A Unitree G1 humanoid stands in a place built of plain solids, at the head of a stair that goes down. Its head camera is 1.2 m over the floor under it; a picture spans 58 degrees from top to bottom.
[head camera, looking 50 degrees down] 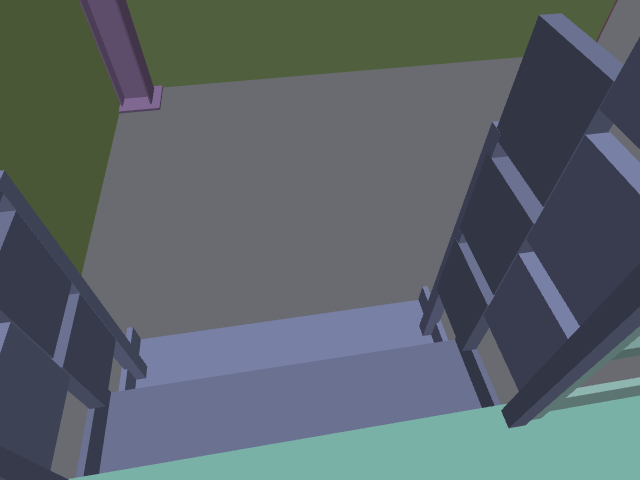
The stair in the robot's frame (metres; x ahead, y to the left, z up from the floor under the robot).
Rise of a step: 0.21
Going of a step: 0.30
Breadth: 1.22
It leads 9 degrees to the left of straight ahead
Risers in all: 3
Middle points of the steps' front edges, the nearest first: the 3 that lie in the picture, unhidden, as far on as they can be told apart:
0.33 0.05 0.00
0.63 0.10 -0.21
0.92 0.15 -0.41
